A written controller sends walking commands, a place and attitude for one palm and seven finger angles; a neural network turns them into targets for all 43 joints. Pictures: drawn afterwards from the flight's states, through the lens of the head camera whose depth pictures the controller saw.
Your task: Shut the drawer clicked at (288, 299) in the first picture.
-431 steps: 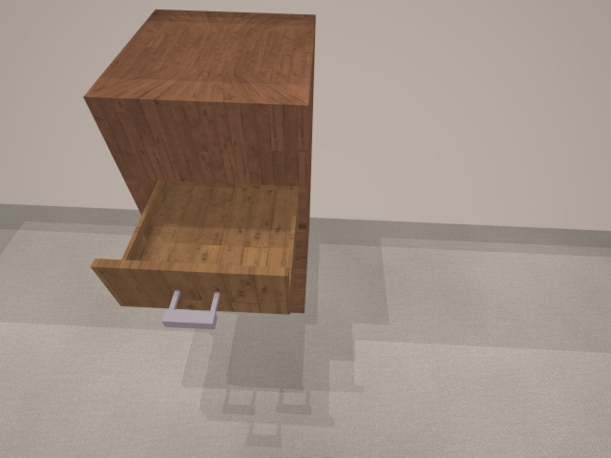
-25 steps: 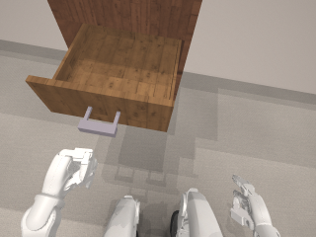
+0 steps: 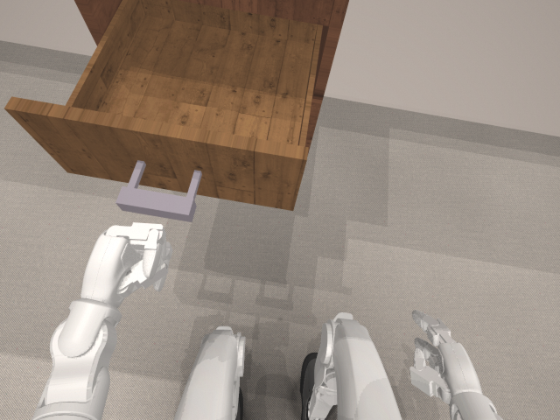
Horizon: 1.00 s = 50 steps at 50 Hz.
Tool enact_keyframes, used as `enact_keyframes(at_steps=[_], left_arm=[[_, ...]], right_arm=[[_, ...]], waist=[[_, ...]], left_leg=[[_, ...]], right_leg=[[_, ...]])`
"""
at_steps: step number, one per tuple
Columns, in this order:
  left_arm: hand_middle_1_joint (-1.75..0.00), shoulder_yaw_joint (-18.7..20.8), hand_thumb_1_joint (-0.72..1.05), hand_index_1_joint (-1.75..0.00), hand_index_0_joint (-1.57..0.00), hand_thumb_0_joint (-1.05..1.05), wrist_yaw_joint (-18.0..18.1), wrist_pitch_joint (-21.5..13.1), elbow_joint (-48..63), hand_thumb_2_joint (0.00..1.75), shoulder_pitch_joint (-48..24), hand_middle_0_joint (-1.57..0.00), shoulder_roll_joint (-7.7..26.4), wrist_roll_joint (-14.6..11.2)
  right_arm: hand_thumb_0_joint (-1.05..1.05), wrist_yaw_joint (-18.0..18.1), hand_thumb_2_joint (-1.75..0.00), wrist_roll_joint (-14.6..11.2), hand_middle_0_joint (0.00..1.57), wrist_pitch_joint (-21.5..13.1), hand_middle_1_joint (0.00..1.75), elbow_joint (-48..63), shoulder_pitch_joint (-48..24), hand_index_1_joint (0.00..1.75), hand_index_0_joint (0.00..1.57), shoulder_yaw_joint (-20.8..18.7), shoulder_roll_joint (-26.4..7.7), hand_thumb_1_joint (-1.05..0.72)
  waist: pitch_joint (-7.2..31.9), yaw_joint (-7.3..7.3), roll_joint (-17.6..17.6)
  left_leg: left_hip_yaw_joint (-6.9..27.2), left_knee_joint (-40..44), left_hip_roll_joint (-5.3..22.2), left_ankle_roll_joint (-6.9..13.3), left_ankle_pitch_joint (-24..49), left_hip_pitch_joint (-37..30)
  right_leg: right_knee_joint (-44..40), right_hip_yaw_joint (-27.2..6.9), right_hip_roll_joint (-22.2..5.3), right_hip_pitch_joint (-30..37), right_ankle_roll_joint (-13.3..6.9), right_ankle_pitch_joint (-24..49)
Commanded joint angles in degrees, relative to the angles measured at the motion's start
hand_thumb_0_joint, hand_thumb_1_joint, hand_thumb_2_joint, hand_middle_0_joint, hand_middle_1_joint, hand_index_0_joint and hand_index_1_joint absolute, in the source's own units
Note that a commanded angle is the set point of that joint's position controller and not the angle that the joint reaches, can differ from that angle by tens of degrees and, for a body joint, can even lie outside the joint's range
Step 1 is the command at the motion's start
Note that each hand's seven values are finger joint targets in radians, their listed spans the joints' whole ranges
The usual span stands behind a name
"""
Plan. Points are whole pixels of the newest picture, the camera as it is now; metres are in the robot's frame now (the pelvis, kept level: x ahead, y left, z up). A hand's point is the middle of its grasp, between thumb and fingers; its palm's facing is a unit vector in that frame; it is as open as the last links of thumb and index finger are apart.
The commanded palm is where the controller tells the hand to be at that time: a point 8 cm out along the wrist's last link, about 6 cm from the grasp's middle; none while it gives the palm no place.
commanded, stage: bring the fist close to the handle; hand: left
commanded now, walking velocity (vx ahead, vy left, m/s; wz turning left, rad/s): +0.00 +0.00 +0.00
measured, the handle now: (162, 189) +0.43 +0.19 -0.01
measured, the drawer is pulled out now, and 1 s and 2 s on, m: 0.25 0.25 0.12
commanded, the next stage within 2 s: push the drawer shut in 0.52 s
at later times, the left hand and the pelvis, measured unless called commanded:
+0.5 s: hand (162, 264) +0.32 +0.17 -0.01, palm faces -0.15 -0.99 -0.05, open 3.3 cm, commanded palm +0.31 +0.22 -0.01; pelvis -0.01 +0.00 -0.01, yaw +0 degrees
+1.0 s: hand (167, 247) +0.34 +0.17 -0.02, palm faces -0.17 -0.98 -0.06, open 3.1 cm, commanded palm +0.36 +0.21 -0.01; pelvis -0.01 +0.01 -0.02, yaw +0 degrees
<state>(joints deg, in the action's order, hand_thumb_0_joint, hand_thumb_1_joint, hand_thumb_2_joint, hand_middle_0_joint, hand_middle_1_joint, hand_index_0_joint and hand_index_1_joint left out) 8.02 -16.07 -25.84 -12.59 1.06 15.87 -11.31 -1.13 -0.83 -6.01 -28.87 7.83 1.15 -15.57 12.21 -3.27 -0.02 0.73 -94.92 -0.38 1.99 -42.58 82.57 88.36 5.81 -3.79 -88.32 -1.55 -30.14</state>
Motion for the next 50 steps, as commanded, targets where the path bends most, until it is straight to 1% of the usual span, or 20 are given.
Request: enact_keyframes(at_steps=[1, 3, 6, 8, 11, 14, 17, 19, 24, 27, 28, 30, 33, 37, 39, 43, 45, 47, 48, 50], left_arm=[[-1.6, 3.66, 0.9, -1.6, -1.4, 0.0, 0.12, -4.44, 8.75, 0.9, -7.4, -1.4, 6.62, -0.84], [-1.6, 3.03, 0.9, -1.6, -1.4, 0.0, -0.5, -4.48, 7.85, 0.9, -10.94, -1.4, 6.63, -0.9], [-1.6, 3.25, 0.9, -1.6, -1.4, 0.0, -1.39, -4.18, 6.56, 0.9, -12.42, -1.4, 7.1, -0.97], [-1.6, 4.27, 0.9, -1.6, -1.4, 0.0, -1.33, -4.2, 9.75, 0.9, -11.41, -1.4, 7.97, -1.32], [-1.6, 4.67, 0.9, -1.6, -1.4, 0.0, -0.88, -3.57, 13.21, 0.9, -8.35, -1.4, 8.22, -1.91], [-1.6, 4.27, 0.9, -1.6, -1.4, 0.0, -0.05, -2.26, 12.04, 0.9, -6.16, -1.4, 7.45, -1.97], [-1.6, 4.1, 0.9, -1.6, -1.4, 0.0, 0.6, -1.54, 9.86, 0.9, -8.07, -1.4, 7.1, -1.4], [-1.6, 4.43, 0.9, -1.6, -1.4, 0.0, 0.69, -1.63, 8.93, 0.9, -9.77, -1.4, 7.78, -1.24], [-1.6, 2.01, 0.9, -1.6, -1.4, 0.0, -0.21, -3.05, 10.8, 0.9, -12.42, -1.4, 6.48, -1.35], [-1.6, 3.23, 0.9, -1.6, -1.4, 0.0, -0.58, -3.36, 10.29, 0.9, -12.2, -1.4, 7.92, -1.14], [-1.6, 2.21, 0.9, -1.6, -1.4, 0.0, -0.65, -3.24, 10.43, 0.9, -12.17, -1.4, 6.78, -1.22], [-1.6, 3.7, 0.9, -1.6, -1.4, 0.0, -0.69, -2.81, 9.68, 0.9, -11.0, -1.4, 8.13, -1.06], [-1.6, 2.26, 0.9, -1.6, -1.4, 0.0, 0.23, -2.01, 9.3, 0.9, -13.46, -1.4, 6.68, -0.71], [-1.6, 3.07, 0.9, -1.6, -1.4, 0.0, 1.47, -1.89, 7.65, 0.9, -18.0, -1.4, 7.75, 0.1], [-1.6, 2.61, 0.9, -1.6, -1.4, 0.0, 1.85, -2.16, 7.98, 0.9, -21.37, -1.4, 7.72, 0.21], [-1.6, 2.89, 0.9, -1.6, -1.4, 0.0, 2.0, -2.2, 6.72, 0.9, -23.22, -1.4, 8.26, 0.7], [-1.6, 1.59, 0.9, -1.6, -1.4, 0.0, 1.65, -2.05, 7.19, 0.9, -24.82, -1.4, 7.35, 0.65], [-1.6, 1.47, 0.9, -1.6, -1.4, 0.0, 1.8, -2.02, 6.41, 0.9, -27.71, -1.4, 7.29, 0.53], [-1.6, 0.72, 0.9, -1.6, -1.4, 0.0, 1.87, -1.87, 5.38, 0.9, -29.08, -1.4, 6.72, 0.63], [-1.6, 1.39, 0.9, -1.6, -1.4, 0.0, 2.1, -2.16, 4.24, 0.9, -33.51, -1.4, 7.8, 0.92]], right_arm=[[0.0, 0.29, -0.9, 0.04, 0.2, -2.15, 0.3, 6.62, 1.27, 0.3, 0.2, -3.95, -8.92, -0.9], [0.0, 0.38, -0.9, 0.02, 0.2, -1.98, 0.3, 6.12, 1.21, 0.3, 0.2, -3.92, -9.23, -0.9], [0.0, 0.4, -0.9, -0.02, 0.2, -1.74, 0.3, 6.02, 1.57, 0.3, 0.2, -3.93, -9.64, -0.9], [0.0, 0.29, -0.9, -0.1, 0.2, -1.63, 0.3, 6.75, 1.55, 0.3, 0.2, -4.16, -9.82, -0.9], [0.0, -0.11, -0.9, -0.24, 0.2, -1.2, 0.3, 7.56, 1.4, 0.3, 0.2, -4.26, -9.66, -0.9], [0.0, -0.26, -0.9, -0.4, 0.2, -0.54, 0.3, 7.92, 1.4, 0.3, 0.2, -3.96, -9.39, -0.9], [0.0, -0.11, -0.9, -0.58, 0.2, 0.04, 0.3, 7.4, 1.21, 0.3, 0.2, -3.88, -9.25, -0.9], [0.0, 0.28, -0.9, -0.62, 0.2, -0.03, 0.3, 7.25, 1.29, 0.3, 0.2, -3.67, -9.27, -0.9], [0.0, 0.65, -0.9, -0.43, 0.2, -0.86, 0.3, 7.0, 1.71, 0.3, 0.2, -3.75, -9.35, -0.9], [0.0, 0.7, -0.9, -0.36, 0.2, -0.85, 0.3, 6.53, 1.81, 0.3, 0.2, -3.76, -9.71, -0.9], [0.0, 0.61, -0.9, -0.36, 0.2, -0.9, 0.3, 6.62, 1.56, 0.3, 0.2, -3.77, -9.52, -0.9], [0.0, 0.58, -0.9, -0.41, 0.2, -0.63, 0.3, 6.89, 1.59, 0.3, 0.2, -3.71, -9.78, -0.9], [0.0, 0.48, -0.9, -0.43, 0.2, -0.24, 0.3, 6.86, 1.28, 0.3, 0.2, -3.75, -9.69, -0.9], [0.0, 0.84, -0.9, -0.31, 0.2, -0.05, 0.3, 6.5, 1.78, 0.3, 0.2, -3.55, -9.94, -0.9], [0.0, 1.06, -0.9, -0.18, 0.2, -0.2, 0.3, 6.26, 2.17, 0.3, 0.2, -3.46, -9.74, -0.9], [0.0, 0.98, -0.9, -0.02, 0.2, -0.12, 0.3, 5.86, 2.69, 0.3, 0.2, -3.5, -10.14, -0.9], [0.0, 0.89, -0.9, 0.05, 0.2, -0.05, 0.3, 5.58, 2.98, 0.3, 0.2, -3.51, -10.34, -0.9], [0.0, 1.08, -0.9, -0.05, 0.2, -0.01, 0.3, 4.93, 3.31, 0.3, 0.2, -3.55, -10.43, -0.9], [0.0, 1.19, -0.9, -0.02, 0.2, -0.04, 0.3, 4.57, 3.24, 0.3, 0.2, -3.45, -10.23, -0.9], [0.0, 1.54, -0.9, 0.12, 0.2, -0.29, 0.3, 3.73, 3.66, 0.3, 0.2, -3.32, -10.46, -0.9]], waist=[[25.26, -0.02, -3.45], [24.91, -0.97, -3.07], [25.94, -0.89, -3.94], [29.32, 0.49, -5.69], [31.68, 1.33, -6.51], [28.8, 0.47, -3.28], [25.26, -0.68, -0.59], [23.5, -0.73, -0.87], [25.81, -0.95, -3.96], [26.21, -0.52, -4.13], [26.2, -0.7, -4.38], [26.7, 0.07, -4.58], [25.26, -0.77, -5.01], [24.59, -1.32, -4.94], [25.41, -2.06, -4.95], [28.18, -1.52, -6.73], [29.02, -2.24, -7.53], [28.08, -3.13, -5.58], [27.05, -3.64, -5.48], [26.73, -4.37, -5.76]], left_leg=[[2.56, 13.15, -0.96, -0.65, 20.84, -7.29], [2.39, 12.1, -0.94, -0.43, 19.27, -5.71], [2.49, 11.68, -1.01, -0.49, 19.82, -5.66], [2.73, 12.14, -0.95, -0.78, 21.69, -8.31], [3.06, 12.97, -0.9, -1.09, 25.07, -11.12], [3.32, 13.12, -0.84, -0.63, 23.24, -8.46], [2.82, 12.42, -0.98, -0.19, 17.76, -4.09], [2.81, 12.33, -1.13, -0.09, 15.68, -2.78], [3.03, 12.67, -1.18, -0.39, 16.83, -6.2], [3.51, 13.03, -1.09, -0.75, 18.27, -7.49], [3.39, 12.93, -1.15, -0.64, 18.44, -7.52], [3.56, 13.36, -1.08, -0.88, 18.89, -8.0], [3.65, 13.42, -1.15, -0.9, 17.61, -7.77], [4.17, 13.44, -1.06, -1.11, 16.79, -7.62], [4.03, 12.94, -1.13, -0.86, 17.17, -7.53], [4.37, 13.42, -1.03, -1.5, 19.79, -10.12], [4.99, 13.54, -0.75, -1.87, 21.88, -12.53], [4.82, 13.07, -0.77, -1.46, 19.89, -10.96], [4.42, 12.9, -0.96, -1.14, 18.46, -9.48], [4.74, 12.76, -0.98, -1.13, 17.22, -9.38]], right_leg=[[-7.83, -4.42, 2.59, 23.71, -1.01, 7.26], [-7.86, -4.93, 2.49, 23.12, -0.82, 6.31], [-6.9, -4.68, 2.39, 22.26, -0.9, 6.92], [-6.26, -4.47, 2.37, 22.75, -1.01, 7.93], [-6.03, -4.21, 2.34, 23.84, -1.05, 10.25], [-6.54, -3.89, 2.69, 24.13, -0.94, 9.17], [-7.6, -4.67, 2.55, 23.69, -0.5, 5.06], [-7.8, -4.89, 2.72, 22.67, -0.65, 2.97], [-7.47, -4.48, 2.59, 21.3, -0.8, 4.13], [-6.99, -4.03, 2.53, 21.01, -0.92, 5.04], [-7.18, -4.06, 2.44, 21.02, -0.85, 5.25], [-6.59, -3.74, 2.61, 20.89, -1.03, 5.31], [-6.75, -3.65, 2.4, 19.38, -0.86, 4.58], [-6.36, -3.42, 2.47, 18.12, -0.96, 4.09], [-6.37, -3.48, 2.47, 18.43, -0.91, 4.53], [-6.12, -3.29, 2.26, 18.9, -1.06, 6.24], [-5.86, -2.77, 2.29, 17.41, -1.08, 7.28], [-6.37, -3.03, 2.19, 17.55, -0.77, 6.54], [-6.92, -3.31, 2.06, 17.9, -0.68, 5.92], [-6.79, -3.18, 2.09, 16.66, -0.68, 5.21]])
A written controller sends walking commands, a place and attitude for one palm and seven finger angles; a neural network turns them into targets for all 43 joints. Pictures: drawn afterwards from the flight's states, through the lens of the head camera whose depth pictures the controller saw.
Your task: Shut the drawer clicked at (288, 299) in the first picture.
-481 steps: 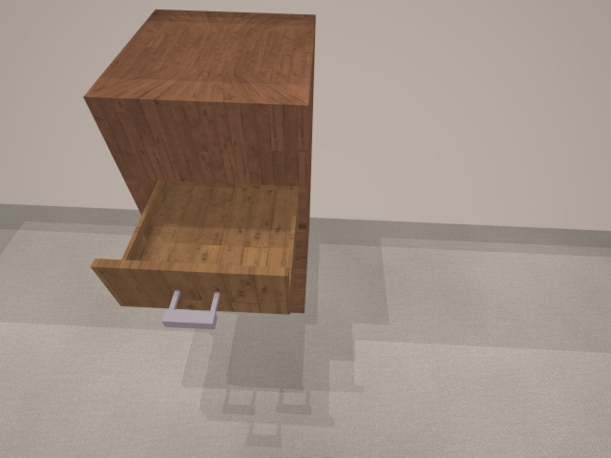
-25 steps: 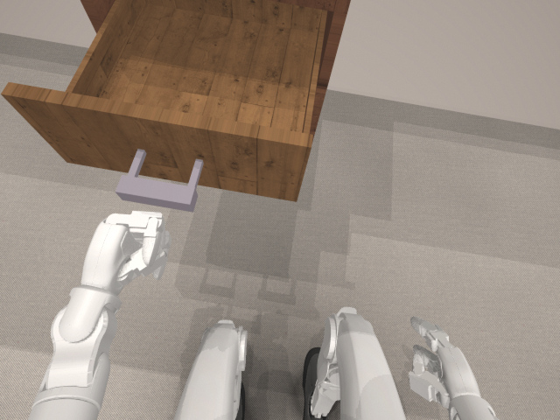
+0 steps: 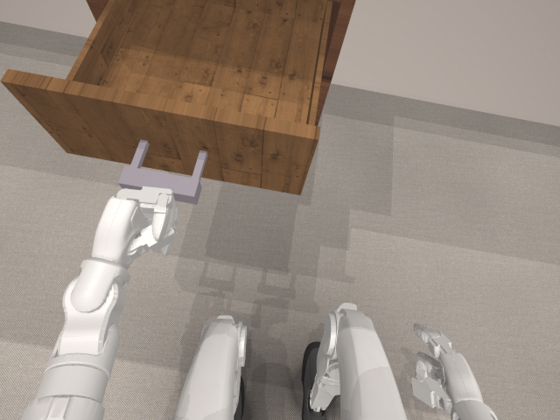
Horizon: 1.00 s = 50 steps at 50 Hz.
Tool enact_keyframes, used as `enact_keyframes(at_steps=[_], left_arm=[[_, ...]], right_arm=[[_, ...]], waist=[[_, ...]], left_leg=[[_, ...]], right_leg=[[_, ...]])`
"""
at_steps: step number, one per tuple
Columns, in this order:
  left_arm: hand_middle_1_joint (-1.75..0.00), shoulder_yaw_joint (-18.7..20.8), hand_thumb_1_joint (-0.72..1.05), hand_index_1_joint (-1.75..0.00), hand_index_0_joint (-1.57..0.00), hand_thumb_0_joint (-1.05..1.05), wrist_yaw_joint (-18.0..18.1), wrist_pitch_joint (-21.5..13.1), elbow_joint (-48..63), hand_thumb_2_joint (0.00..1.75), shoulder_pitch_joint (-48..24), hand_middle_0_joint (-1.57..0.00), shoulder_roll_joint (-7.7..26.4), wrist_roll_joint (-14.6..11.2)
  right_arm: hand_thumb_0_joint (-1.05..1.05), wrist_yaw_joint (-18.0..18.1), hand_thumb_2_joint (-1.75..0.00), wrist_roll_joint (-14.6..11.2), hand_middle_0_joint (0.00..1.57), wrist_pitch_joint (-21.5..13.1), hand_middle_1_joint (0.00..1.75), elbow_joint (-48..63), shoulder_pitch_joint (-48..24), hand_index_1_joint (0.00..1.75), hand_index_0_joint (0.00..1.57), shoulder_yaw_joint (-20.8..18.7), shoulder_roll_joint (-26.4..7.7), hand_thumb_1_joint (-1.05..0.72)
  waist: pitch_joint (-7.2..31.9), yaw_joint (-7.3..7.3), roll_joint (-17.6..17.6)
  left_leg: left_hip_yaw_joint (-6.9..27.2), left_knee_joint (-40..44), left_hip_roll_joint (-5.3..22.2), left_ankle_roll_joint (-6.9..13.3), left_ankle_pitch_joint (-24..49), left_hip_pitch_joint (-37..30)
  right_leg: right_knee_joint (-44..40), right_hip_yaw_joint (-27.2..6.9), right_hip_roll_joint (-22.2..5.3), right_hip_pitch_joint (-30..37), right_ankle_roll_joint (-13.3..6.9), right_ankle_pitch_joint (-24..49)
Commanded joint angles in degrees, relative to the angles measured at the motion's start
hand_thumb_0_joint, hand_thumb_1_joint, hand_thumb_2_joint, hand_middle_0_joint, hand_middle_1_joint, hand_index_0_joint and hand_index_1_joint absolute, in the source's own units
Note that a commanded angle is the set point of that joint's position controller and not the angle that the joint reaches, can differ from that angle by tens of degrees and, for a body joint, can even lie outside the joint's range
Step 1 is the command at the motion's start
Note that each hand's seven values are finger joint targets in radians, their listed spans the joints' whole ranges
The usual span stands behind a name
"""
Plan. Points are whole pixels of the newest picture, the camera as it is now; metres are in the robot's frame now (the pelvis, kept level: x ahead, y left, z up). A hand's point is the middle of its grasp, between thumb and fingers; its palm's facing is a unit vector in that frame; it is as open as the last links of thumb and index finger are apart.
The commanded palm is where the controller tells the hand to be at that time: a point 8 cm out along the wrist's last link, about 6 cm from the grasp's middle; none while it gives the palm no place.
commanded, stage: push the drawer shut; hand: left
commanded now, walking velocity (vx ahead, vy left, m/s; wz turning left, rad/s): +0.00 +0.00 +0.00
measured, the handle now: (166, 169) +0.44 +0.18 +0.00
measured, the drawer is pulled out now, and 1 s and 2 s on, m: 0.25 0.12 0.00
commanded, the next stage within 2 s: none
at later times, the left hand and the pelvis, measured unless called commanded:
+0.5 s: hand (181, 191) +0.41 +0.16 +0.00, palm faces -0.17 -0.98 -0.07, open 2.9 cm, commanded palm +0.43 +0.18 +0.01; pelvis -0.02 +0.00 +0.00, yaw +1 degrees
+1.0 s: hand (194, 146) +0.49 +0.15 +0.00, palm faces -0.16 -0.98 -0.08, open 3.1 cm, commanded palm +0.49 +0.17 +0.01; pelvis -0.02 +0.00 -0.01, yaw -1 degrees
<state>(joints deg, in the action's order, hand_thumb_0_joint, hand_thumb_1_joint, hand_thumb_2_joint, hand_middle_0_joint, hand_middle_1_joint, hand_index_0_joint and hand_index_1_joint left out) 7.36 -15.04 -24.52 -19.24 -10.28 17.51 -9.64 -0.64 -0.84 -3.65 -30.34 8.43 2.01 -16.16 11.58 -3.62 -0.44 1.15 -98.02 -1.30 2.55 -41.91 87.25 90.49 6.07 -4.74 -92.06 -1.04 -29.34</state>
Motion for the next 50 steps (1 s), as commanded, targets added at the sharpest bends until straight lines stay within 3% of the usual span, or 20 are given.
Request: enact_keyframes(at_steps=[1, 12, 15, 16, 20, 22, 25, 26, 29, 32, 36, 38, 40, 43, 45, 46, 50], left_arm=[[-1.6, 2.15, 0.9, -1.6, -1.4, 0.0, 1.22, -3.77, 10.25, 0.9, -23.86, -1.4, 6.35, -0.79], [-1.6, 0.99, 0.9, -1.6, -1.4, 0.0, 1.2, -3.92, 2.81, 0.9, -38.36, -1.4, 7.33, -0.1], [-1.6, 0.48, 0.9, -1.6, -1.4, 0.0, 1.64, -3.93, 1.04, 0.9, -42.21, -1.4, 7.31, 0.56], [-1.6, -0.27, 0.9, -1.6, -1.4, 0.0, 1.89, -3.71, -0.56, 0.9, -43.35, -1.4, 6.39, 0.57], [-1.6, 1.54, 0.9, -1.6, -1.4, 0.0, 3.02, -4.08, -5.07, 0.9, -48.28, -1.4, 8.64, 1.36], [-1.6, 1.65, 0.9, -1.6, -1.4, 0.0, 3.36, -4.36, -7.62, 0.9, -50.22, -1.4, 8.59, 1.67], [-1.6, 2.89, 0.9, -1.6, -1.4, 0.0, 3.53, -5.42, -9.28, 0.9, -53.0, -1.4, 10.41, 2.44], [-1.6, 2.25, 0.9, -1.6, -1.4, 0.0, 3.46, -5.49, -10.04, 0.9, -54.09, -1.4, 9.43, 2.23], [-1.6, 3.98, 0.9, -1.6, -1.4, 0.0, 3.66, -6.1, -14.05, 0.9, -56.01, -1.4, 11.42, 2.78], [-1.6, 4.72, 0.9, -1.6, -1.4, 0.0, 3.65, -6.58, -16.19, 0.9, -58.51, -1.4, 12.07, 3.21], [-1.6, 6.26, 0.9, -1.6, -1.4, 0.0, 3.51, -6.96, -21.14, 0.9, -61.07, -1.4, 13.61, 3.65], [-1.6, 7.36, 0.9, -1.6, -1.4, 0.0, 3.35, -7.31, -21.57, 0.9, -63.45, -1.4, 15.21, 3.93], [-1.6, 8.18, 0.9, -1.6, -1.4, 0.0, 3.04, -7.66, -22.23, 0.9, -63.29, -1.4, 16.13, 4.4], [-1.6, 6.72, 0.9, -1.6, -1.4, 0.0, 2.7, -7.72, -21.75, 0.9, -65.64, -1.4, 14.01, 4.19], [-1.6, 7.79, 0.9, -1.6, -1.4, 0.0, 2.74, -7.47, -23.54, 0.9, -66.08, -1.4, 15.02, 4.33], [-1.6, 8.22, 0.9, -1.6, -1.4, 0.0, 2.81, -7.49, -23.98, 0.9, -66.82, -1.4, 15.91, 4.63], [-1.6, 7.17, 0.9, -1.6, -1.4, 0.0, 3.49, -7.57, -25.33, 0.9, -71.31, -1.4, 14.72, 5.33]], right_arm=[[0.0, 1.21, -0.9, 0.13, 0.2, -2.76, 0.3, 4.69, 3.12, 0.3, 0.2, -4.16, -9.87, -0.9], [0.0, 2.28, -0.9, 0.2, 0.2, -3.36, 0.3, 2.29, 4.61, 0.3, 0.2, -3.65, -10.48, -0.9], [0.0, 2.37, -0.9, 0.33, 0.2, -3.41, 0.3, 1.82, 5.28, 0.3, 0.2, -3.59, -10.8, -0.9], [0.0, 2.32, -0.9, 0.31, 0.2, -3.33, 0.3, 1.61, 5.37, 0.3, 0.2, -3.59, -10.74, -0.9], [0.0, 2.41, -0.9, 0.54, 0.2, -3.04, 0.3, 1.0, 6.23, 0.3, 0.2, -3.16, -10.9, -0.9], [0.0, 2.3, -0.9, 0.65, 0.2, -2.81, 0.3, 0.76, 6.68, 0.3, 0.2, -3.08, -10.68, -0.9], [0.0, 2.12, -0.9, 1.08, 0.2, -2.54, 0.3, 0.49, 7.63, 0.3, 0.2, -3.03, -10.98, -0.9], [0.0, 1.91, -0.9, 1.04, 0.2, -2.41, 0.3, 0.27, 7.72, 0.3, 0.2, -3.08, -10.77, -0.9], [0.0, 1.8, -0.9, 1.26, 0.2, -1.88, 0.3, 0.19, 8.47, 0.3, 0.2, -2.82, -10.99, -0.9], [0.0, 1.39, -0.9, 1.56, 0.2, -1.25, 0.3, -0.21, 9.37, 0.3, 0.2, -2.84, -11.01, -0.9], [0.0, 1.2, -0.9, 1.77, 0.2, -0.23, 0.3, -0.55, 10.31, 0.3, 0.2, -2.6, -10.97, -0.9], [0.0, 1.06, -0.9, 1.99, 0.2, 0.16, 0.3, -0.53, 10.79, 0.3, 0.2, -2.45, -10.88, -0.9], [0.0, 0.84, -0.9, 2.15, 0.2, 0.58, 0.3, -0.55, 11.54, 0.3, 0.2, -2.53, -11.14, -0.9], [0.0, 0.39, -0.9, 2.37, 0.2, 1.46, 0.3, -0.82, 11.88, 0.3, 0.2, -2.77, -11.09, -0.9], [0.0, 0.26, -0.9, 2.5, 0.2, 2.01, 0.3, -0.98, 12.55, 0.3, 0.2, -2.71, -11.26, -0.9], [0.0, 0.21, -0.9, 2.5, 0.2, 2.37, 0.3, -0.99, 12.55, 0.3, 0.2, -2.63, -11.32, -0.9], [0.0, 0.06, -0.9, 2.9, 0.2, 3.33, 0.3, -1.55, 13.21, 0.3, 0.2, -2.6, -11.34, -0.9]], waist=[[27.57, -4.35, -4.99], [28.84, -6.23, -7.36], [29.43, -6.57, -9.63], [28.74, -7.23, -9.08], [27.91, -7.86, -8.75], [27.86, -8.23, -8.15], [30.34, -8.11, -10.72], [30.22, -8.43, -10.74], [28.63, -8.84, -9.07], [30.06, -8.94, -9.99], [29.15, -9.83, -7.54], [30.02, -9.81, -8.26], [32.33, -9.11, -10.99], [33.51, -10.28, -11.57], [33.01, -10.58, -10.54], [32.31, -10.34, -11.65], [31.81, -11.91, -11.72]], left_leg=[[4.31, 15.65, -0.12, -1.59, 15.64, -13.41], [4.96, 17.02, -0.46, -1.72, 9.86, -14.2], [6.13, 18.29, -0.31, -2.22, 8.88, -16.27], [6.29, 18.37, -0.41, -2.12, 8.03, -15.82], [6.3, 18.63, -0.37, -1.97, 6.66, -14.38], [5.72, 18.27, -0.55, -1.74, 6.86, -13.25], [5.97, 18.2, -0.43, -2.06, 9.17, -15.16], [5.73, 17.97, -0.59, -2.02, 9.25, -14.9], [6.16, 18.14, -0.38, -1.83, 8.62, -13.39], [5.46, 17.57, -0.52, -1.75, 10.13, -13.11], [4.8, 16.51, -0.48, -1.1, 10.23, -10.0], [4.17, 15.97, -0.59, -0.87, 10.41, -9.08], [5.05, 16.21, -0.37, -1.45, 13.39, -12.34], [5.47, 15.6, -0.19, -1.73, 16.09, -14.58], [5.58, 15.38, -0.03, -1.62, 16.6, -14.15], [5.85, 15.54, -0.01, -1.8, 16.04, -13.97], [6.69, 15.21, 0.21, -1.72, 15.8, -15.09]], right_leg=[[-9.0, -3.56, 2.9, 20.39, -1.11, 3.89], [-9.88, -3.35, 2.63, 18.25, -1.11, 0.77], [-9.4, -2.77, 2.55, 16.28, -1.23, 0.64], [-9.61, -2.79, 2.42, 15.87, -1.11, 0.47], [-9.69, -2.7, 2.68, 15.97, -1.1, -0.08], [-10.06, -2.96, 2.69, 16.81, -1.04, -0.16], [-9.45, -2.85, 2.84, 16.18, -1.22, 0.93], [-9.62, -3.04, 2.73, 16.23, -1.14, 1.07], [-9.47, -2.86, 2.97, 16.31, -1.11, 0.68], [-9.6, -3.2, 3.0, 17.46, -1.1, 1.49], [-9.89, -3.63, 3.33, 18.61, -0.84, 1.18], [-10.06, -4.11, 3.36, 19.99, -0.82, 1.21], [-9.03, -3.49, 3.49, 18.56, -1.07, 2.99], [-8.7, -3.24, 3.5, 17.25, -0.91, 4.84], [-8.72, -3.1, 3.58, 17.29, -0.8, 5.19], [-8.48, -3.07, 3.57, 16.6, -0.87, 4.77], [-8.18, -2.82, 3.58, 14.37, -0.65, 4.92]])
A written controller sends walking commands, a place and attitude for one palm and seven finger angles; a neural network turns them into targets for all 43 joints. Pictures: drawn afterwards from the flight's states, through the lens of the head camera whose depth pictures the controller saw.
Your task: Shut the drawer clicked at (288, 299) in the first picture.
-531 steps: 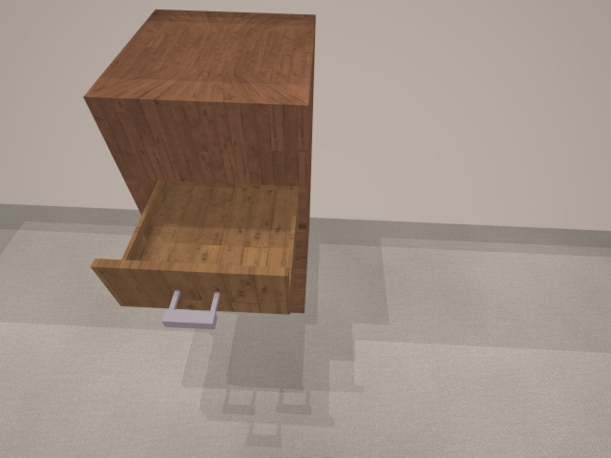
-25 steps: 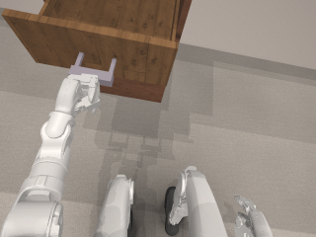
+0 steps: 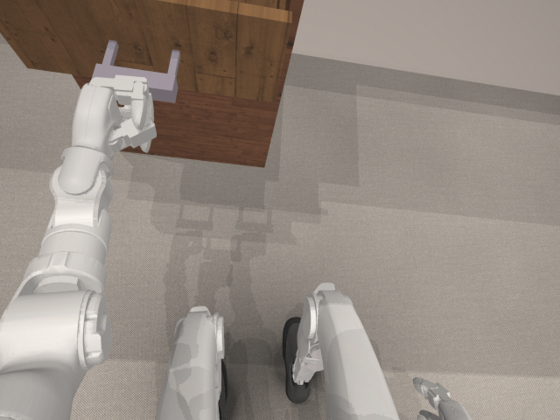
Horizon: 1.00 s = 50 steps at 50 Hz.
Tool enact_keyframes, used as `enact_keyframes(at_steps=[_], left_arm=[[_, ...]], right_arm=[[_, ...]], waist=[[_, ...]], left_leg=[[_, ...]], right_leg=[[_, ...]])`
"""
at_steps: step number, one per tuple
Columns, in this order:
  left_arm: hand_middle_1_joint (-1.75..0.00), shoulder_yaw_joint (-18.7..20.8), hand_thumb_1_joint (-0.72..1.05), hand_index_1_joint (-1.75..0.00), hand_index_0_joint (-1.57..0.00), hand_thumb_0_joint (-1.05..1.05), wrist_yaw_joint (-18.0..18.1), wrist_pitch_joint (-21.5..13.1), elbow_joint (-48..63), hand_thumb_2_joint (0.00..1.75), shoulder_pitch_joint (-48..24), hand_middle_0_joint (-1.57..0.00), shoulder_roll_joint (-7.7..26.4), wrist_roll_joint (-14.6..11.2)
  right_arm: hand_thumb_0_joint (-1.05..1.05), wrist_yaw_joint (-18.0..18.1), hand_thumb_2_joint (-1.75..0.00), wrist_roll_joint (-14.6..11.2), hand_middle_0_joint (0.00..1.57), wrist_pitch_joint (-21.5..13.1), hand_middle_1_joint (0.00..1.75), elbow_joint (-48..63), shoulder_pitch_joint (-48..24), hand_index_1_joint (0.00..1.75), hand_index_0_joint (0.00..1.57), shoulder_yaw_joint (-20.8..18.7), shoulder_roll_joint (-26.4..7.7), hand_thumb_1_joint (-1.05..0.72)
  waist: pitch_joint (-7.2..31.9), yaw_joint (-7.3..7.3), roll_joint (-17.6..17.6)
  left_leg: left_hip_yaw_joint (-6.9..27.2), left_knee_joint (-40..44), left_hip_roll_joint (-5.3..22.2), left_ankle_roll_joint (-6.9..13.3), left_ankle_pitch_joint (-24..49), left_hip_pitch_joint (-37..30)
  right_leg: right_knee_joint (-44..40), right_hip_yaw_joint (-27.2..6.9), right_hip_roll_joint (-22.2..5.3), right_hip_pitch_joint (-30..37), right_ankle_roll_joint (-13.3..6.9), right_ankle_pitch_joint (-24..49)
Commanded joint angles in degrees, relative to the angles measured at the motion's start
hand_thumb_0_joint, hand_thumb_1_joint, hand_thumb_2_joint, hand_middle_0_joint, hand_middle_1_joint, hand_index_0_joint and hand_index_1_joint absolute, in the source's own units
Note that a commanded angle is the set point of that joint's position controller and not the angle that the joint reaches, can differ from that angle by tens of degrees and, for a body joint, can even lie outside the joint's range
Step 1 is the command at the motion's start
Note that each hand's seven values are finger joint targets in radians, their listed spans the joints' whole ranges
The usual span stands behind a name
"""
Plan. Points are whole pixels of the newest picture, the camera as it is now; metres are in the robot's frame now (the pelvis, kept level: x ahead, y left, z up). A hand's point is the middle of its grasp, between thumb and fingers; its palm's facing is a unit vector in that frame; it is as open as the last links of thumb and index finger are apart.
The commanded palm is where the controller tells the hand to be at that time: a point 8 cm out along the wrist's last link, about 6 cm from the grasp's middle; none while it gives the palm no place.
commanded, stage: push the drawer shut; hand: left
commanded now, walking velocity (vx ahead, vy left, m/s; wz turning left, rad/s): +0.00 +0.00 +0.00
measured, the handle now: (140, 69) +0.59 +0.16 +0.01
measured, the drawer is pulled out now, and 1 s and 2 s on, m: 0.12 0.00 0.00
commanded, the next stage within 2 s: pull the fist back off the drawer in 1.10 s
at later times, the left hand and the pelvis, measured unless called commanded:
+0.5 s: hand (157, 86) +0.57 +0.14 +0.01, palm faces -0.13 -0.99 -0.08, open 3.0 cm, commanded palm +0.58 +0.15 +0.02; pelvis -0.01 +0.00 -0.02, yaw -1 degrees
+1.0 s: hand (160, 52) +0.62 +0.14 +0.01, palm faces -0.12 -0.99 -0.09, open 3.0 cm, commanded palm +0.64 +0.12 +0.02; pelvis -0.01 +0.00 -0.03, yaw -3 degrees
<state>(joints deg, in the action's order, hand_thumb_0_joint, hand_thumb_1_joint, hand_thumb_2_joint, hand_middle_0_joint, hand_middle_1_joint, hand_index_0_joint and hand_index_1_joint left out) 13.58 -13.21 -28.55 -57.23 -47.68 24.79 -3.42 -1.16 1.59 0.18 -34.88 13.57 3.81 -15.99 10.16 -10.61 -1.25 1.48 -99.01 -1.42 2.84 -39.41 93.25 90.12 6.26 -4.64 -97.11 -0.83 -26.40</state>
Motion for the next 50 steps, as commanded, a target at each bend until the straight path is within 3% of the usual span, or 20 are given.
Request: enact_keyframes(at_steps=[1, 4, 7, 10, 14, 15, 18, 24, 29, 32, 34, 37, 38, 40, 45, 50], left_arm=[[-1.6, 1.95, 0.9, -1.6, -1.4, 0.0, 1.91, -3.63, 12.55, 0.9, -34.45, -1.4, 8.75, -0.67], [-1.6, 2.15, 0.9, -1.6, -1.4, 0.0, 2.1, -3.81, 11.69, 0.9, -36.67, -1.4, 9.49, -0.13], [-1.6, 1.91, 0.9, -1.6, -1.4, 0.0, 2.23, -3.36, 8.99, 0.9, -39.25, -1.4, 9.77, 0.43], [-1.6, 1.78, 0.9, -1.6, -1.4, 0.0, 2.32, -3.37, 8.33, 0.9, -41.93, -1.4, 10.68, 1.24], [-1.6, 1.93, 0.9, -1.6, -1.4, 0.0, 2.55, -2.89, 6.98, 0.9, -44.85, -1.4, 11.36, 1.64], [-1.6, 2.47, 0.9, -1.6, -1.4, 0.0, 2.58, -2.61, 6.03, 0.9, -45.2, -1.4, 12.41, 2.05], [-1.6, 2.65, 0.9, -1.6, -1.4, 0.0, 2.71, -1.55, 4.04, 0.9, -47.39, -1.4, 13.67, 2.61], [-1.6, 2.88, 0.9, -1.6, -1.4, 0.0, 2.96, -0.78, 4.15, 0.9, -51.74, -1.4, 15.16, 3.88], [-1.6, 2.82, 0.9, -1.6, -1.4, 0.0, 3.5, 0.76, 1.93, 0.9, -54.74, -1.4, 16.0, 5.09], [-1.6, 5.24, 0.9, -1.6, -1.4, 0.0, 4.02, 1.66, 1.21, 0.9, -56.65, -1.4, 20.07, 5.77], [-1.6, 4.01, 0.9, -1.6, -1.4, 0.0, 4.04, 1.96, 0.79, 0.9, -58.06, -1.4, 19.47, 6.64], [-1.6, 3.56, 0.9, -1.6, -1.4, 0.0, 4.24, 2.99, -0.41, 0.9, -59.68, -1.4, 19.52, 7.35], [-1.6, 4.19, 0.9, -1.6, -1.4, 0.0, 4.45, 3.17, -0.32, 0.9, -60.81, -1.4, 20.45, 7.5], [-1.6, 5.91, 0.9, -1.6, -1.4, 0.0, 4.47, 3.44, 0.01, 0.9, -61.67, -1.4, 23.2, 7.95], [-1.6, 5.73, 0.9, -1.6, -1.4, 0.0, 4.07, 4.64, -0.26, 0.9, -63.21, -1.4, 24.0, 8.9], [-1.6, 4.33, 0.9, -1.6, -1.4, 0.0, 4.42, 6.05, -1.09, 0.9, -67.71, -1.4, 23.33, 9.72]], right_arm=[[0.0, 0.46, -0.9, 0.55, 0.2, -0.2, 0.3, 3.03, 8.29, 0.3, 0.2, -4.4, -11.6, -0.9], [0.0, 0.48, -0.9, 0.72, 0.2, 0.44, 0.3, 2.97, 8.55, 0.3, 0.2, -4.2, -11.34, -0.9], [0.0, 0.34, -0.9, 0.85, 0.2, 1.01, 0.3, 2.39, 8.69, 0.3, 0.2, -3.97, -11.59, -0.9], [0.0, 0.36, -0.9, 1.13, 0.2, 1.47, 0.3, 2.47, 9.07, 0.3, 0.2, -3.7, -11.59, -0.9], [0.0, 0.27, -0.9, 1.37, 0.2, 2.07, 0.3, 2.43, 9.58, 0.3, 0.2, -3.48, -11.74, -0.9], [0.0, 0.23, -0.9, 1.49, 0.2, 2.25, 0.3, 2.25, 9.86, 0.3, 0.2, -3.39, -11.97, -0.9], [0.0, 0.19, -0.9, 1.5, 0.2, 2.74, 0.3, 2.19, 9.89, 0.3, 0.2, -2.87, -11.96, -0.9], [0.0, -0.09, -0.9, 2.02, 0.2, 3.46, 0.3, 2.55, 11.3, 0.3, 0.2, -2.54, -12.22, -0.9], [0.0, -0.45, -0.9, 2.37, 0.2, 4.3, 0.3, 2.21, 12.37, 0.3, 0.2, -2.1, -12.38, -0.9], [0.0, -0.45, -0.9, 2.5, 0.2, 4.85, 0.3, 2.27, 13.31, 0.3, 0.2, -1.67, -12.65, -0.9], [0.0, -0.66, -0.9, 2.64, 0.2, 5.1, 0.3, 2.34, 13.57, 0.3, 0.2, -1.47, -12.49, -0.9], [0.0, -0.85, -0.9, 2.94, 0.2, 5.56, 0.3, 2.07, 14.41, 0.3, 0.2, -1.27, -12.75, -0.9], [0.0, -0.92, -0.9, 2.94, 0.2, 5.65, 0.3, 1.89, 14.92, 0.3, 0.2, -1.27, -12.92, -0.9], [0.0, -1.07, -0.9, 3.07, 0.2, 5.84, 0.3, 2.18, 15.57, 0.3, 0.2, -0.99, -12.94, -0.9], [0.0, -1.5, -0.9, 3.31, 0.2, 6.7, 0.3, 2.22, 16.43, 0.3, 0.2, -0.7, -13.1, -0.9], [0.0, -1.72, -0.9, 3.39, 0.2, 7.21, 0.3, 1.89, 17.27, 0.3, 0.2, -0.52, -13.39, -0.9]], waist=[[34.23, -4.58, -11.84], [34.92, -5.29, -10.97], [33.03, -6.31, -10.66], [33.88, -6.53, -13.64], [34.85, -7.72, -13.16], [34.69, -7.52, -14.44], [33.13, -8.45, -13.48], [36.33, -9.39, -17.19], [34.6, -10.84, -17.42], [34.91, -11.04, -16.76], [34.95, -11.32, -19.52], [34.12, -12.36, -19.73], [34.62, -12.79, -18.53], [36.18, -12.45, -20.05], [35.75, -13.01, -22.95], [33.49, -15.16, -23.24]], left_leg=[[6.03, 15.87, 0.06, -2.02, 13.57, -20.59], [5.95, 15.07, 0.08, -1.79, 14.59, -20.39], [5.96, 14.66, 0.13, -1.49, 11.8, -18.23], [6.25, 14.5, 0.04, -1.73, 13.0, -19.24], [6.59, 13.62, 0.09, -1.48, 13.37, -19.44], [6.64, 13.72, 0.17, -1.72, 13.05, -19.33], [5.94, 12.96, -0.02, -1.11, 11.26, -16.2], [7.32, 12.25, 0.29, -1.49, 14.22, -19.43], [8.01, 11.87, 0.59, -1.41, 13.45, -18.6], [6.93, 10.98, 0.3, -0.81, 13.23, -15.6], [7.73, 11.23, 0.53, -1.23, 13.96, -17.25], [7.93, 10.77, 0.66, -1.16, 14.04, -17.08], [8.13, 10.31, 0.69, -0.95, 14.12, -16.66], [8.07, 10.18, 0.72, -1.04, 15.33, -17.0], [8.99, 10.02, 1.14, -1.6, 17.51, -19.05], [9.91, 9.77, 1.52, -1.4, 15.31, -18.71]], right_leg=[[-7.67, -3.22, 3.42, 20.12, -0.91, 2.15], [-7.54, -3.31, 3.58, 20.46, -0.81, 2.7], [-7.69, -3.37, 3.7, 19.46, -0.68, 1.35], [-7.17, -3.24, 3.7, 18.65, -0.87, 1.92], [-6.89, -3.2, 3.78, 17.83, -0.71, 2.32], [-6.76, -3.08, 3.83, 17.51, -0.78, 2.09], [-6.92, -3.41, 4.01, 17.92, -0.72, 1.32], [-5.73, -2.93, 4.02, 15.53, -0.77, 3.0], [-5.42, -2.56, 4.12, 13.75, -0.68, 3.0], [-5.67, -2.99, 4.34, 15.99, -0.62, 2.98], [-5.14, -2.68, 4.31, 14.05, -0.85, 3.39], [-5.01, -2.38, 4.35, 12.9, -0.72, 3.64], [-4.9, -2.43, 4.48, 13.12, -0.59, 3.9], [-4.68, -2.27, 4.61, 14.04, -0.73, 4.5], [-4.06, -1.72, 4.71, 12.01, -0.88, 5.68], [-4.09, -1.53, 4.85, 9.2, -0.55, 5.11]])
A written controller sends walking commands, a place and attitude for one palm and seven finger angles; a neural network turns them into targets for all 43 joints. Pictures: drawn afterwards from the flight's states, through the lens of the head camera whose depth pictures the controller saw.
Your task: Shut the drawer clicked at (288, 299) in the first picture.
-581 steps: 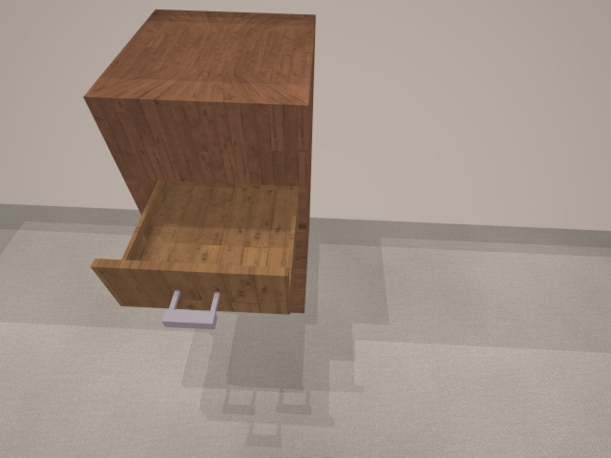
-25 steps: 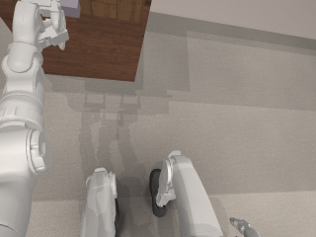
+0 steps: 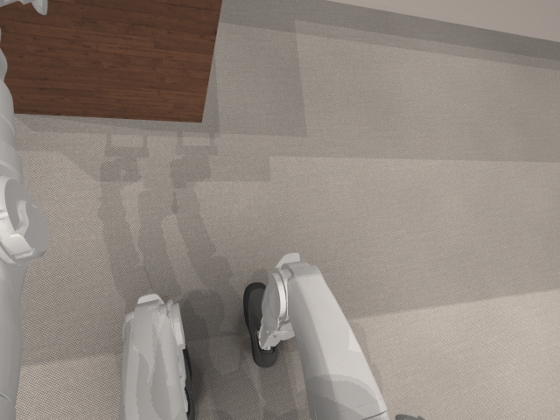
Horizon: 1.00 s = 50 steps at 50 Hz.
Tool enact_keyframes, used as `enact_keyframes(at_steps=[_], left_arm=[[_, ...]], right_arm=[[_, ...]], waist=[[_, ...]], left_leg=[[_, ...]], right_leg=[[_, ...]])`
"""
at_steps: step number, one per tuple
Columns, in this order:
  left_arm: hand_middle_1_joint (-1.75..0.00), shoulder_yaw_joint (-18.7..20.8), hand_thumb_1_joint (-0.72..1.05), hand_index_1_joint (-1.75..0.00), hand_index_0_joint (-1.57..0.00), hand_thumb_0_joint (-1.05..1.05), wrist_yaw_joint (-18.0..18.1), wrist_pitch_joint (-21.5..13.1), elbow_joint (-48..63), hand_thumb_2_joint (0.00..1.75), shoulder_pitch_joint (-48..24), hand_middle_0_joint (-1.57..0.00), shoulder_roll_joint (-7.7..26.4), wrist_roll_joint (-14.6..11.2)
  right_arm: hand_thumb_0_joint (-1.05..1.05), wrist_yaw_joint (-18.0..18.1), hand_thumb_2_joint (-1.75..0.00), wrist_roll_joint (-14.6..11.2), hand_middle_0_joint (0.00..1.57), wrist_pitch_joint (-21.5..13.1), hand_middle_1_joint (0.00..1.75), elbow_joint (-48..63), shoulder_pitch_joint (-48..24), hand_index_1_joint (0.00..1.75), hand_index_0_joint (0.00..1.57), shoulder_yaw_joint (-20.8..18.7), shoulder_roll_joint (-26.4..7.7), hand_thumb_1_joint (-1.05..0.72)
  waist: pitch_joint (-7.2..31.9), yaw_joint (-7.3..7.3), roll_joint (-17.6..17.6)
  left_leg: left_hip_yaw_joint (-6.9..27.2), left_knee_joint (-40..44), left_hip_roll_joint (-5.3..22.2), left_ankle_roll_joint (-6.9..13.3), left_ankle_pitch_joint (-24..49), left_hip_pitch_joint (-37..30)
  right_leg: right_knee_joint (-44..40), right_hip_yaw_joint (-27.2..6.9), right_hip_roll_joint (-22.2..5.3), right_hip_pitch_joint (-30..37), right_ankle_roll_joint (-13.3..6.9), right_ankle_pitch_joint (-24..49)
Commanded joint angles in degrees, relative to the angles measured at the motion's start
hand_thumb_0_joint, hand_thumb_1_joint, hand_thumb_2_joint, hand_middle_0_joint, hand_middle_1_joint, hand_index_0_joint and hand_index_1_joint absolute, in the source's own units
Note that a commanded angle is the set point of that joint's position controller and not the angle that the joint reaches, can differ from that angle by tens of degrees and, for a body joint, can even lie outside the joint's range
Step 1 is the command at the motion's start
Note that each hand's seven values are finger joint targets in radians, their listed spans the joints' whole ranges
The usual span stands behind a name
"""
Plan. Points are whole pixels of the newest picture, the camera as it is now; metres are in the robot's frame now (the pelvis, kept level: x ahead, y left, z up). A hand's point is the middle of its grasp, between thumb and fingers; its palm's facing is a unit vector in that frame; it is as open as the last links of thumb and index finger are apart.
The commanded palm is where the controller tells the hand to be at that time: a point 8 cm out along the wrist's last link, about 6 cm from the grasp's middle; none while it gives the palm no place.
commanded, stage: push the drawer shut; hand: left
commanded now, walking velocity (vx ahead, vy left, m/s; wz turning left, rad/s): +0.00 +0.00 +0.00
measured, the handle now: out of the picture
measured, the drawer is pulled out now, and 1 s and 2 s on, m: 0.00 0.00 0.00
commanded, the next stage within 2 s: pull the fist back off the drawer in 0.10 s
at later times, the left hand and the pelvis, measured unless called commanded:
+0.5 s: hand out of the picture +0.62 +0.17 +0.04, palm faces -0.06 -0.99 -0.09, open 3.3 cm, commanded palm +0.62 +0.15 +0.05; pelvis -0.01 +0.00 +0.00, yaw -1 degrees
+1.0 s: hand out of the picture +0.59 +0.18 +0.04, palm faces -0.05 -1.00 -0.04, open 3.3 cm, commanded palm +0.57 +0.18 +0.05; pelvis +0.02 +0.01 +0.03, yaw +0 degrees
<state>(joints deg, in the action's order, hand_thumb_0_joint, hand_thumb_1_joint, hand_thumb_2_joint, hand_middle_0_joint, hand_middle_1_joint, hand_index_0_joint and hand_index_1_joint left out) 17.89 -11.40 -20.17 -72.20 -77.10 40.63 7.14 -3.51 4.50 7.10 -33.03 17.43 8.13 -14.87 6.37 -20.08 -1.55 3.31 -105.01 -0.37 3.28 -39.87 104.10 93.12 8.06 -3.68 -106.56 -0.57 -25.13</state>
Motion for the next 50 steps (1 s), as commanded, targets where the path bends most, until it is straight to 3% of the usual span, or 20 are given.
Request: enact_keyframes(at_steps=[1, 4, 5, 6, 11, 13, 14, 20, 22, 24, 30, 31, 35, 36, 40, 41, 44, 46, 47, 50], left_arm=[[-1.6, -0.33, 0.9, -1.6, -1.4, 0.0, 2.82, -1.97, 13.41, 0.9, -39.14, -1.4, 7.35, -0.55], [-1.6, -0.96, 0.9, -1.6, -1.4, 0.0, 3.54, -1.72, 15.12, 0.9, -43.0, -1.4, 7.3, -0.2], [-1.6, -1.26, 0.9, -1.6, -1.4, 0.0, 3.58, -1.66, 14.75, 0.9, -43.26, -1.4, 7.59, 0.29], [-1.6, -2.15, 0.9, -1.6, -1.4, 0.0, 3.64, -1.52, 14.71, 0.9, -44.13, -1.4, 6.03, 0.12], [-1.6, -3.99, 0.9, -1.6, -1.4, 0.0, 3.93, -0.43, 12.93, 0.9, -45.43, -1.4, 4.08, 0.5], [-1.6, -3.41, 0.9, -1.6, -1.4, 0.0, 3.47, 0.1, 12.69, 0.9, -44.07, -1.4, 5.32, 0.59], [-1.6, -3.49, 0.9, -1.6, -1.4, 0.0, 3.07, 0.18, 12.73, 0.9, -43.2, -1.4, 5.29, 0.55], [-1.6, -2.53, 0.9, -1.6, -1.4, 0.0, 1.24, 1.26, 13.52, 0.9, -37.05, -1.4, 5.3, -0.78], [-1.6, 0.01, 0.9, -1.6, -1.4, 0.0, 1.22, 1.44, 14.54, 0.9, -35.63, -1.4, 8.69, -1.05], [-1.6, 1.26, 0.9, -1.6, -1.4, 0.0, 1.0, 1.21, 16.53, 0.9, -32.65, -1.4, 9.46, -1.38], [-1.6, 3.3, 0.9, -1.6, -1.4, 0.0, 0.19, 0.92, 18.55, 0.9, -24.23, -1.4, 8.88, -2.9], [-1.6, 5.12, 0.9, -1.6, -1.4, 0.0, 0.27, 0.59, 19.92, 0.9, -23.42, -1.4, 10.99, -2.9], [-1.6, 7.07, 0.9, -1.6, -1.4, 0.0, -0.27, -0.06, 23.43, 0.9, -15.73, -1.4, 10.71, -4.06], [-1.6, 7.32, 0.9, -1.6, -1.4, 0.0, -0.53, -0.08, 23.88, 0.9, -13.31, -1.4, 10.17, -4.52], [-1.6, 6.16, 0.9, -1.6, -1.4, 0.0, -1.78, 0.17, 27.25, 0.9, -6.31, -1.4, 6.76, -6.16], [-1.6, 6.27, 0.9, -1.6, -1.4, 0.0, -1.79, -0.05, 29.16, 0.9, -7.03, -1.4, 6.7, -6.58], [-1.6, 2.87, 0.9, -1.6, -1.4, 0.0, -1.74, -0.7, 31.02, 0.9, -10.12, -1.4, 1.94, -7.57], [-1.6, 3.87, 0.9, -1.6, -1.4, 0.0, -1.28, -1.49, 30.77, 0.9, -10.65, -1.4, 2.84, -7.93], [-1.6, 2.86, 0.9, -1.6, -1.4, 0.0, -1.25, -1.75, 30.15, 0.9, -10.68, -1.4, 1.26, -8.18], [-1.6, 2.7, 0.9, -1.6, -1.4, 0.0, -0.96, -3.09, 29.83, 0.9, -9.1, -1.4, 0.76, -7.87]], right_arm=[[0.0, 0.61, -0.9, 0.51, 0.2, 0.28, 0.3, -0.08, 13.37, 0.3, 0.2, -4.73, -14.48, -0.9], [0.0, 0.68, -0.9, 0.78, 0.2, 0.08, 0.3, -0.47, 13.85, 0.3, 0.2, -4.65, -14.5, -0.9], [0.0, 0.62, -0.9, 0.91, 0.2, 0.14, 0.3, -0.65, 14.09, 0.3, 0.2, -4.69, -14.76, -0.9], [0.0, 0.47, -0.9, 1.0, 0.2, 0.01, 0.3, -0.85, 13.88, 0.3, 0.2, -4.74, -14.68, -0.9], [0.0, 0.38, -0.9, 1.12, 0.2, -0.37, 0.3, -1.64, 13.97, 0.3, 0.2, -4.62, -15.03, -0.9], [0.0, 0.21, -0.9, 1.14, 0.2, -0.4, 0.3, -1.36, 14.08, 0.3, 0.2, -4.47, -15.12, -0.9], [0.0, 0.16, -0.9, 1.23, 0.2, -0.43, 0.3, -1.12, 14.07, 0.3, 0.2, -4.34, -14.89, -0.9], [0.0, -0.09, -0.9, 0.79, 0.2, -0.31, 0.3, 0.18, 13.84, 0.3, 0.2, -4.25, -14.92, -0.9], [0.0, 0.03, -0.9, 0.51, 0.2, -0.31, 0.3, 0.79, 14.06, 0.3, 0.2, -4.1, -14.87, -0.9], [0.0, -0.07, -0.9, 0.35, 0.2, -0.33, 0.3, 1.62, 14.01, 0.3, 0.2, -4.1, -14.54, -0.9], [0.0, -0.37, -0.9, -0.41, 0.2, -0.06, 0.3, 2.95, 13.52, 0.3, 0.2, -4.58, -14.17, -0.9], [0.0, -0.36, -0.9, -0.43, 0.2, 0.05, 0.3, 3.13, 13.6, 0.3, 0.2, -4.64, -14.12, -0.9], [0.0, -0.81, -0.9, -0.82, 0.2, 0.52, 0.3, 4.48, 13.21, 0.3, 0.2, -5.25, -13.8, -0.9], [0.0, -0.9, -0.9, -1.04, 0.2, 0.62, 0.3, 4.72, 12.83, 0.3, 0.2, -5.48, -13.7, -0.9], [0.0, -1.22, -0.9, -1.67, 0.2, 0.88, 0.3, 5.49, 11.86, 0.3, 0.2, -6.27, -13.51, -0.9], [0.0, -1.17, -0.9, -1.7, 0.2, 0.84, 0.3, 5.37, 11.71, 0.3, 0.2, -6.57, -13.57, -0.9], [0.0, -0.95, -0.9, -1.81, 0.2, 0.41, 0.3, 4.44, 11.24, 0.3, 0.2, -7.24, -13.26, -0.9], [0.0, -0.78, -0.9, -1.6, 0.2, 0.14, 0.3, 3.41, 11.55, 0.3, 0.2, -7.62, -13.48, -0.9], [0.0, -0.78, -0.9, -1.59, 0.2, -0.02, 0.3, 3.16, 11.32, 0.3, 0.2, -7.73, -13.36, -0.9], [0.0, -0.62, -0.9, -1.2, 0.2, 0.09, 0.3, 2.66, 11.23, 0.3, 0.2, -7.98, -13.27, -0.9]], waist=[[36.62, -5.98, -23.38], [37.64, -7.1, -25.31], [37.89, -6.86, -27.15], [37.71, -7.32, -27.88], [35.18, -8.74, -28.04], [35.7, -8.06, -27.7], [35.75, -7.71, -29.25], [34.91, -6.0, -26.02], [35.13, -5.0, -23.91], [37.04, -3.33, -25.44], [37.12, -1.33, -20.01], [38.02, -0.52, -19.74], [41.44, 1.82, -18.89], [41.6, 2.28, -17.2], [41.24, 3.39, -15.6], [41.53, 3.15, -15.79], [40.69, 1.43, -15.7], [41.13, 1.78, -16.63], [41.04, 1.55, -16.86], [41.67, 2.5, -19.15]], left_leg=[[8.04, 15.74, 0.34, -1.78, 14.58, -28.92], [8.85, 15.64, 0.45, -1.98, 15.29, -31.13], [9.58, 16.0, 0.56, -2.64, 15.59, -32.66], [9.62, 15.96, 0.46, -2.76, 15.54, -33.43], [10.42, 16.42, 0.71, -2.6, 12.92, -33.71], [9.94, 16.36, 0.5, -2.41, 12.03, -32.22], [9.44, 16.43, 0.44, -2.44, 12.92, -32.54], [8.43, 17.22, 0.57, -1.86, 10.28, -29.48], [7.15, 17.06, 0.27, -1.24, 9.25, -26.13], [6.5, 17.42, 0.18, -1.43, 11.45, -27.23], [4.97, 17.78, 0.46, -0.97, 12.14, -24.64], [4.71, 17.72, 0.4, -0.96, 13.31, -24.32], [4.32, 18.02, 0.65, -1.33, 18.97, -27.07], [4.04, 17.94, 0.7, -1.21, 19.21, -26.54], [4.03, 18.82, 1.09, -1.5, 21.77, -28.25], [4.42, 18.74, 1.18, -1.58, 23.16, -29.27], [5.15, 18.31, 1.22, -1.87, 24.64, -31.91], [5.32, 18.13, 1.03, -2.39, 26.2, -33.44], [5.25, 18.03, 0.89, -2.51, 26.76, -33.93], [6.04, 18.24, 1.06, -3.73, 31.59, -38.01]], right_leg=[[-6.98, -3.22, 3.82, 18.19, -0.82, 3.42], [-6.76, -2.99, 3.82, 16.65, -0.84, 4.06], [-6.49, -2.61, 3.77, 15.54, -0.92, 4.07], [-6.6, -2.53, 3.78, 14.64, -0.95, 4.23], [-7.07, -2.02, 3.83, 12.27, -0.85, 3.37], [-6.98, -2.06, 3.88, 13.77, -1.04, 2.96], [-7.13, -2.19, 3.86, 14.21, -1.29, 3.26], [-7.75, -2.47, 4.08, 17.13, -1.3, 2.07], [-8.06, -3.05, 4.24, 20.07, -1.26, 1.22], [-7.96, -3.29, 4.2, 21.71, -1.51, 1.99], [-8.83, -4.01, 4.54, 25.74, -1.27, 1.65], [-8.62, -4.13, 4.47, 27.0, -1.3, 2.23], [-8.65, -4.46, 4.62, 29.73, -1.4, 4.83], [-8.85, -4.65, 4.69, 30.76, -1.31, 4.89], [-9.34, -4.68, 4.71, 31.96, -1.33, 6.34], [-9.19, -4.58, 4.63, 31.46, -1.2, 7.18], [-9.36, -4.49, 4.35, 28.99, -0.93, 8.18], [-9.25, -4.18, 4.28, 28.89, -0.95, 8.78], [-9.41, -4.24, 4.29, 28.5, -0.98, 8.94], [-8.85, -3.72, 3.88, 26.78, -1.29, 10.1]])
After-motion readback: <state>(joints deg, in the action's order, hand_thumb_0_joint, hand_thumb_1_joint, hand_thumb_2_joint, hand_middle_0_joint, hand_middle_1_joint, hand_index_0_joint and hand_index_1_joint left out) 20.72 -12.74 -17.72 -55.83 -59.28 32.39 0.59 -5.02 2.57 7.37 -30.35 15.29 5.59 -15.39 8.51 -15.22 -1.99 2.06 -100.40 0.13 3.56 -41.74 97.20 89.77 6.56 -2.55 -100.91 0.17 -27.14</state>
